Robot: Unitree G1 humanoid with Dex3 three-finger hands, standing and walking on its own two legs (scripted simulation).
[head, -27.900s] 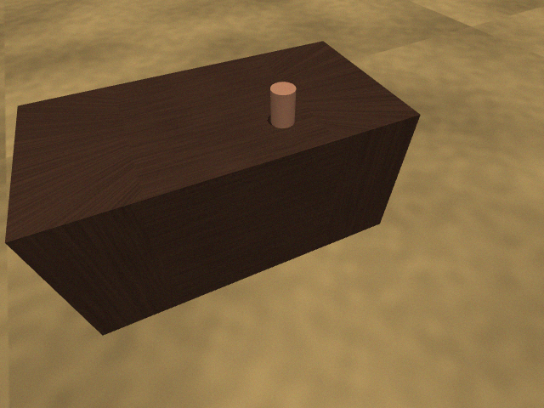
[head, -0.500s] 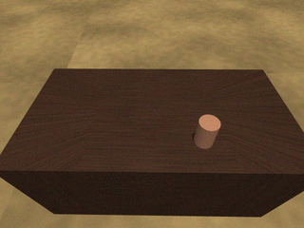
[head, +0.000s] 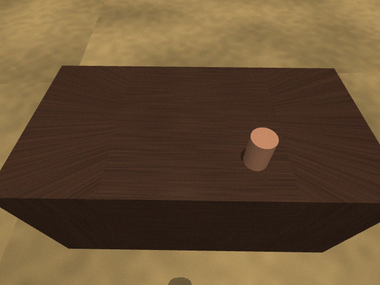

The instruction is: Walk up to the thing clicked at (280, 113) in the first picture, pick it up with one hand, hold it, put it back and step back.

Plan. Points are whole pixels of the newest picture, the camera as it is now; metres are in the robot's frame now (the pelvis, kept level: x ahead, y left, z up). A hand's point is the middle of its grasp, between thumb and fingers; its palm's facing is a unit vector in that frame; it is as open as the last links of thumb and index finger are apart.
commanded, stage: step back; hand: right
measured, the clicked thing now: (259, 150) +0.51 -0.20 -0.12
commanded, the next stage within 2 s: none
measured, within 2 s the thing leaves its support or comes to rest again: neither
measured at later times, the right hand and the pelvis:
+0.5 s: hand out of the picture -0.05 -0.24 -0.16, palm faces -0.02 +0.91 -0.41, open 7.4 cm; pelvis -0.09 +0.03 -0.01, yaw -2 degrees
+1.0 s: hand out of the picture -0.12 -0.26 -0.17, palm faces -0.03 +0.92 -0.40, open 7.4 cm; pelvis -0.20 +0.01 -0.02, yaw -1 degrees
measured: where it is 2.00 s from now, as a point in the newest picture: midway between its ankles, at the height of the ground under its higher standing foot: outside the picture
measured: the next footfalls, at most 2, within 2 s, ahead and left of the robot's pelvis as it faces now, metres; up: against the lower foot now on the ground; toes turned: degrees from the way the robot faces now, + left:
right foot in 0.68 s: -0.12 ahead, -0.12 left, +0.00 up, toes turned -1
left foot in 1.04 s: -0.18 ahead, +0.13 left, +0.00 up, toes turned -3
